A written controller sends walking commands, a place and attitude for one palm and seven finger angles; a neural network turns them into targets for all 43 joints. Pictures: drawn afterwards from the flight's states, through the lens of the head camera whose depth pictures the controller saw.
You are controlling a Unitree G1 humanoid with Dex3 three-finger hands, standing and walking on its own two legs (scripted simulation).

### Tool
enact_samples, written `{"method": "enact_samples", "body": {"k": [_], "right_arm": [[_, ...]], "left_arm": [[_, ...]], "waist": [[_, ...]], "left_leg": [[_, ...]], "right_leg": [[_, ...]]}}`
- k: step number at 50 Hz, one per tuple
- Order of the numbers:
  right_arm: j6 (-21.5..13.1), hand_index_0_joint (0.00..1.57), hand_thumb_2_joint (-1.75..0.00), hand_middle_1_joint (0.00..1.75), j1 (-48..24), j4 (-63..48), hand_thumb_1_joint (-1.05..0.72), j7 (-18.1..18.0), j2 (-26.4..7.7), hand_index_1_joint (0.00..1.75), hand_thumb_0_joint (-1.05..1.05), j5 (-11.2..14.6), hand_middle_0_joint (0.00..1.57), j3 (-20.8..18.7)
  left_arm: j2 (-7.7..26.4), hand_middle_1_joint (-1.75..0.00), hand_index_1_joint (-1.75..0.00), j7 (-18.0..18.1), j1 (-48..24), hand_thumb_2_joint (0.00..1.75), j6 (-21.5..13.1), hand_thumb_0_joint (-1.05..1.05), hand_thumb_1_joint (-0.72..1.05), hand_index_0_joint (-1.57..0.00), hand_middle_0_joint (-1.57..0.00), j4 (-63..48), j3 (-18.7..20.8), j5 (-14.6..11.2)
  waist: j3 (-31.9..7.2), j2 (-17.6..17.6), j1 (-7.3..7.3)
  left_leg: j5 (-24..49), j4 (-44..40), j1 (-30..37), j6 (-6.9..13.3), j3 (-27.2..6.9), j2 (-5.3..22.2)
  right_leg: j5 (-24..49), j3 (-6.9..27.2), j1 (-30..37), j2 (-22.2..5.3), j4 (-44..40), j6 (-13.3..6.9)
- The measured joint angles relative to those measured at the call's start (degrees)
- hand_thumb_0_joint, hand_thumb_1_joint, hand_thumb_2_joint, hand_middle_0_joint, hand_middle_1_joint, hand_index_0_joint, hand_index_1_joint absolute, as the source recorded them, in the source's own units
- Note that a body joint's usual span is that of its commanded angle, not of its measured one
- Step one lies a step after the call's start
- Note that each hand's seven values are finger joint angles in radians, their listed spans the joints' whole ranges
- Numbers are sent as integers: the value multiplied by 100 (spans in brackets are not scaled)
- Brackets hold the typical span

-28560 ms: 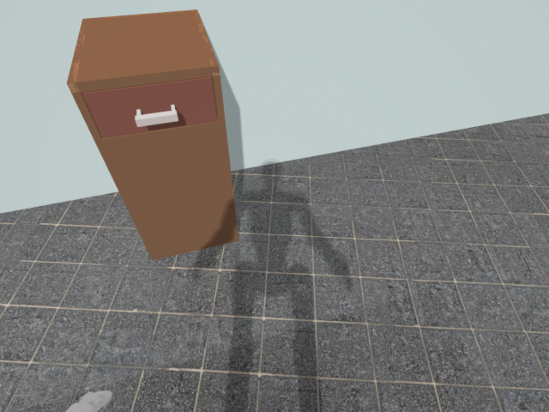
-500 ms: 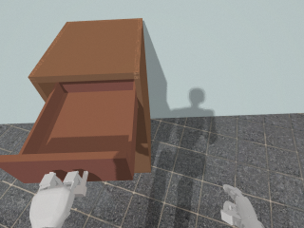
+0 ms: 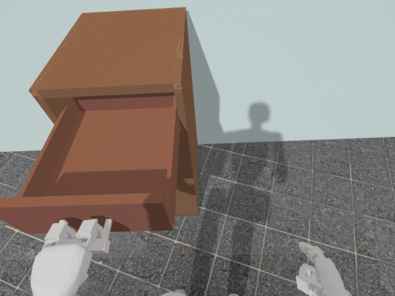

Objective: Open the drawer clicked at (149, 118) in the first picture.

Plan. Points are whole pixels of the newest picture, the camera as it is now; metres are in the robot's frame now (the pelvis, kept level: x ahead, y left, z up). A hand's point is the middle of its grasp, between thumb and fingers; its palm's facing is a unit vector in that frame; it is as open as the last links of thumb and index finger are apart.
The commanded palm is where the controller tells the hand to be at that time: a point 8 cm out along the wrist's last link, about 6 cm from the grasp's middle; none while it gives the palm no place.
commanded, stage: open the thumb to release the handle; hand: left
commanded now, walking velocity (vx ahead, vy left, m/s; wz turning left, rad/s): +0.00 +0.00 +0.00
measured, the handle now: (81, 235) +0.23 +0.25 +0.01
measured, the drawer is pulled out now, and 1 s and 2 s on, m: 0.30 0.29 0.29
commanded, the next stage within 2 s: lift the hand off the handle in 0.36 s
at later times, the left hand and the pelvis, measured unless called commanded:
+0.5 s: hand (80, 270) +0.17 +0.24 +0.00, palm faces -0.01 -0.05 -1.00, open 13.4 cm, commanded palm +0.15 +0.25 +0.04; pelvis -0.01 -0.01 +0.01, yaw +1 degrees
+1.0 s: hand (78, 252) +0.19 +0.24 +0.02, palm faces +0.02 -0.06 -1.00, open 13.5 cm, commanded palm +0.17 +0.25 +0.08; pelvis -0.02 -0.01 +0.02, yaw +1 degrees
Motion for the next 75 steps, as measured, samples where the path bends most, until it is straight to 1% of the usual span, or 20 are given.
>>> {"method": "enact_samples", "body": {"k": [5,11,18,21,25,30,35,39,42,46,50,53,57,66,70,75], "right_arm": [[80,20,-90,30,-10,57,-90,-66,91,30,1,65,20,43],[121,20,-90,30,-45,52,-90,-169,278,30,1,170,20,245],[96,20,-90,30,-118,7,-90,-241,298,30,1,213,20,331],[76,20,-90,30,-143,-13,-90,-253,235,30,1,210,20,289],[39,20,-90,30,-145,-6,-90,-269,129,30,1,186,20,194],[-17,20,-90,30,-98,83,-90,-303,52,30,1,173,20,82],[-1,20,-90,30,-54,247,-90,-359,126,30,1,209,20,108],[14,20,-90,30,-24,331,-90,-400,209,30,1,255,20,180],[29,20,-90,30,-17,337,-90,-414,256,30,1,280,20,219],[31,20,-90,30,12,259,-90,-424,259,30,1,305,20,234],[-21,20,-90,30,53,201,-90,-439,208,30,1,305,20,226],[-45,20,-90,30,47,186,-90,-422,154,30,1,297,20,204],[-45,20,-90,30,9,169,-90,-383,104,30,1,302,20,180],[-4,20,-90,30,-124,58,-90,-284,86,30,1,297,20,233],[36,20,-90,30,-187,49,-90,-272,148,30,1,280,20,309],[50,20,-90,30,-189,27,-90,-240,214,30,1,268,20,360]], "left_arm": [[-150,-130,-130,-13,-169,73,251,0,52,-38,-35,50,-173,-63],[-92,-128,-127,-112,-413,59,469,0,19,-37,-36,301,-303,-70],[55,-124,-123,-291,-539,42,417,0,-23,-34,-34,476,-261,-110],[87,-123,-122,-311,-550,37,365,0,-34,-33,-33,519,-235,-101],[75,-122,-121,-261,-663,33,347,0,-43,-32,-32,627,-251,-60],[-47,-122,-121,-157,-1018,31,400,-1,-47,-32,-33,797,-293,-1],[-32,-122,-124,-125,-1288,30,472,-1,-49,-34,-32,987,-343,-3],[38,-121,-127,-196,-1447,30,525,-1,-49,-36,-32,1110,-387,-71],[89,-121,-127,-338,-1497,30,558,-1,-49,-36,-32,1115,-382,-122],[117,-121,-125,-517,-1360,30,640,-1,-49,-37,-32,949,-375,-241],[143,-121,-124,-587,-1184,30,617,-1,-49,-37,-33,682,-335,-336],[163,-121,-123,-622,-1089,30,606,-1,-49,-38,-33,510,-312,-323],[183,-121,-123,-702,-962,30,678,-1,-49,-38,-33,242,-297,-367],[171,-121,-123,-1139,-715,30,883,-1,-49,-37,-32,-433,-461,-478],[280,-120,-123,-1372,-770,30,884,-1,-49,-38,-32,-510,-501,-428],[387,-120,-124,-1572,-649,30,835,-1,-49,-39,-32,-865,-401,-529]], "waist": [[-45,48,101],[2,-15,119],[64,-91,61],[91,-80,37],[109,-45,22],[137,-7,74],[104,-14,95],[101,-19,74],[132,-22,48],[186,32,-13],[207,55,-23],[227,64,9],[244,67,65],[310,143,175],[393,118,248],[446,155,297]], "left_leg": [[-2,3,22,12,-1,-49],[126,-240,277,-23,-36,-46],[283,-478,493,-76,-90,4],[316,-500,518,-85,-104,22],[335,-447,444,-85,-132,16],[323,-284,247,-79,-172,-16],[329,-254,179,-84,-163,-26],[372,-332,225,-92,-167,-22],[411,-422,307,-94,-158,-5],[468,-611,533,-79,-141,11],[513,-797,760,-57,-128,2],[533,-907,913,-41,-126,-4],[561,-1064,1131,-19,-122,-17],[638,-1437,1667,36,-131,-60],[687,-1598,1865,41,-130,-57],[726,-1772,2094,51,-119,-34]], "right_leg": [[-40,-2,13,-48,49,22],[75,-9,264,-49,-177,-3],[259,-37,498,-6,-465,-47],[306,-49,534,9,-514,-56],[325,-85,478,1,-484,-55],[293,-149,300,-32,-332,-51],[287,-145,221,-44,-278,-47],[329,-141,266,-42,-354,-47],[381,-121,345,-26,-451,-49],[454,-77,569,-10,-650,-35],[498,-38,793,-16,-828,-14],[518,-19,948,-21,-940,0],[543,9,1166,-32,-1094,24],[606,56,1709,-73,-1462,80],[659,78,1906,-71,-1625,85],[730,115,2147,-49,-1839,93]]}}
